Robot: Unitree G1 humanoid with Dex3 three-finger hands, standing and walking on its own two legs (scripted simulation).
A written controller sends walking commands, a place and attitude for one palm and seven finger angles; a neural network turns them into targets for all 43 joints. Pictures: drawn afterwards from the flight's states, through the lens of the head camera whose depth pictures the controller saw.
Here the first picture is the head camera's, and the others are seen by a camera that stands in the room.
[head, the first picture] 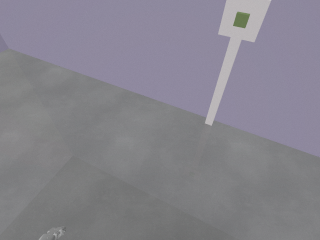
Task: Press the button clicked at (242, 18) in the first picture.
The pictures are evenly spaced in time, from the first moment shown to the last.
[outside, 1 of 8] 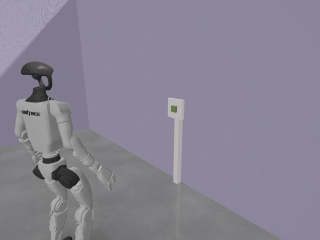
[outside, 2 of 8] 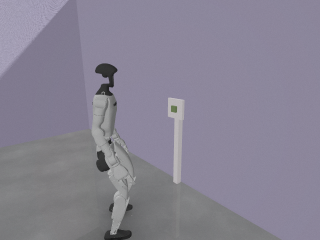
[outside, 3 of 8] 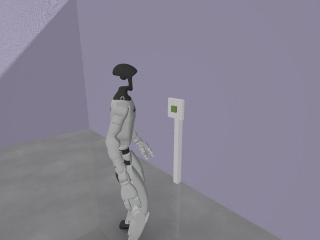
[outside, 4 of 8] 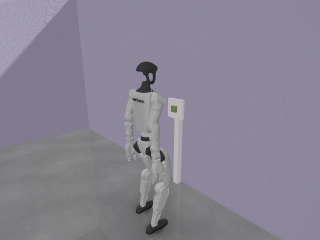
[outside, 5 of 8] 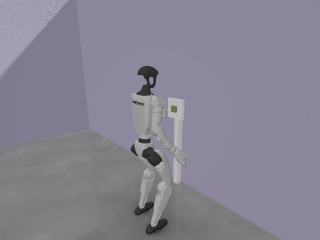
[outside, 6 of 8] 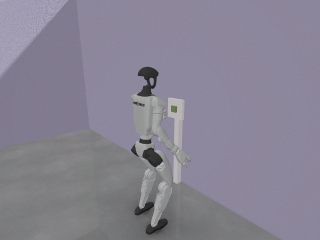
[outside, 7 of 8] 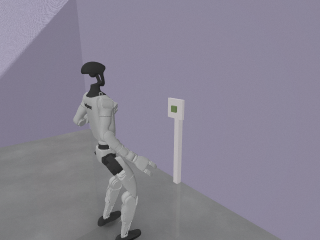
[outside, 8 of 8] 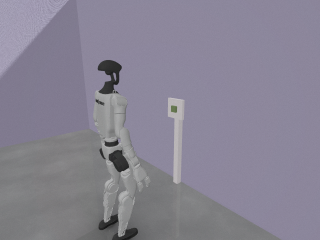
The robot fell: no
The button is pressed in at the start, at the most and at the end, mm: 0 13 0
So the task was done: yes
